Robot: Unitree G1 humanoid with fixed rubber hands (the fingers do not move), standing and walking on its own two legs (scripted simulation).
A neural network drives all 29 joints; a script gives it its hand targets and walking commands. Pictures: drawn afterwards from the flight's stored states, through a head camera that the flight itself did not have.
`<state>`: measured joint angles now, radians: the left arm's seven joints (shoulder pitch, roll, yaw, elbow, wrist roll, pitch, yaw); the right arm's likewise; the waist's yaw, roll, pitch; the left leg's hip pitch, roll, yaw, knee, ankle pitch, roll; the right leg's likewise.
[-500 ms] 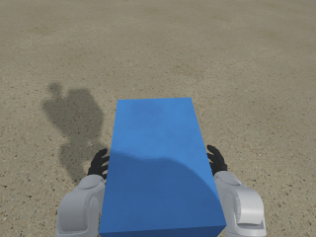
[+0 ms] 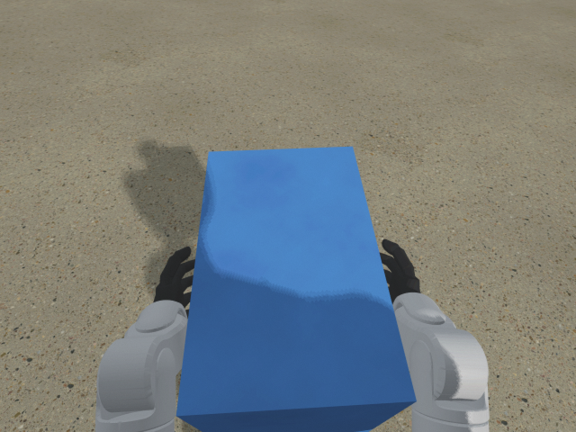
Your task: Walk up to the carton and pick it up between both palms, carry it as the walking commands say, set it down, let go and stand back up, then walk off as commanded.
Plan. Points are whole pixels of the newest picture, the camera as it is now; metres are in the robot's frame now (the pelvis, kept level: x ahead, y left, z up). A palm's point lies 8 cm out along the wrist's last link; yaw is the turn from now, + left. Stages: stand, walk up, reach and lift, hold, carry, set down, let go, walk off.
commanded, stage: carry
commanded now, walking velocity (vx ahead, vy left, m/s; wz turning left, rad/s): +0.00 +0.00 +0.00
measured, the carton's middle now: (287, 303) +0.30 +0.00 +0.05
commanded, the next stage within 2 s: none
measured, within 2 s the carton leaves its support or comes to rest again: neither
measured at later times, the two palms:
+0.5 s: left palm (170, 256) +0.38 +0.18 +0.05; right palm (354, 278) +0.34 -0.10 +0.05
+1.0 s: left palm (163, 176) +0.56 +0.22 +0.06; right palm (313, 201) +0.51 -0.05 +0.05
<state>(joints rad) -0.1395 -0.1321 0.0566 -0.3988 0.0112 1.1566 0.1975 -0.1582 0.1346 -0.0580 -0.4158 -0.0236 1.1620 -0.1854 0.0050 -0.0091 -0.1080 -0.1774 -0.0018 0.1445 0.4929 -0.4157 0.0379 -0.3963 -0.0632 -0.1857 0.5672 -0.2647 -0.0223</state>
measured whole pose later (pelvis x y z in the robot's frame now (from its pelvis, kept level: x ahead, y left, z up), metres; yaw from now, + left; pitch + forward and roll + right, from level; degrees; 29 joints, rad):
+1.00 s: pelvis +0.27 +0.13 -0.02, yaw -7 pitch +4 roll -2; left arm -0.17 -0.14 0.04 -0.17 0.07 1.02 0.15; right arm -0.10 0.13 -0.09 -0.24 -0.04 1.02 -0.16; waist 0.00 0.06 -0.12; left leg -0.37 -0.05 0.08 1.06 -0.61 -0.01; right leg -0.27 -0.01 -0.17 0.71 -0.50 -0.04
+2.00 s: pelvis +0.50 +0.15 -0.02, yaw -4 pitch +2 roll +0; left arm -0.17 -0.14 0.03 -0.35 0.04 1.16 0.18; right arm -0.12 0.13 -0.08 -0.43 -0.03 1.18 -0.18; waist -0.02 0.01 -0.03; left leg -0.41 0.01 0.10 0.94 -0.63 0.00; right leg -0.34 -0.07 -0.14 0.78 -0.47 -0.01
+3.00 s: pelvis +0.29 +0.13 -0.01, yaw -5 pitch -1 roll +3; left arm -0.13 -0.13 0.06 -0.35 0.03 1.19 0.17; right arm -0.15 0.13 -0.05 -0.37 -0.05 1.23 -0.19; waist 0.02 -0.01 -0.01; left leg -0.60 0.03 0.04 1.21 -0.48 -0.01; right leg -0.43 -0.05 -0.10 0.67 -0.23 -0.07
